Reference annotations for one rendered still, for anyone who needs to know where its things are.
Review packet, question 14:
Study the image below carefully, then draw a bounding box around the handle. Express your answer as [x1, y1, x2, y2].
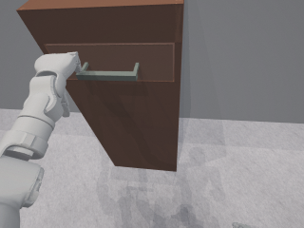
[76, 62, 140, 82]

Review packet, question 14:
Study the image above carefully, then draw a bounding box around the cabinet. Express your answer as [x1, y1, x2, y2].
[16, 0, 184, 172]

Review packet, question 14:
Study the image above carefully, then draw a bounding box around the robot left upper arm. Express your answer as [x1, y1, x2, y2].
[0, 155, 45, 228]

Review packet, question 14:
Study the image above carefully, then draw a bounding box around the drawer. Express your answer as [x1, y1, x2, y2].
[46, 43, 175, 81]

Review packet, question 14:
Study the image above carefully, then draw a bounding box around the left robot forearm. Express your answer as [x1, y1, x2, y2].
[0, 68, 67, 162]

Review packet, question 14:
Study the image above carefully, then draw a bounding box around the robot left hand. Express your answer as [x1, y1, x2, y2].
[34, 51, 82, 118]

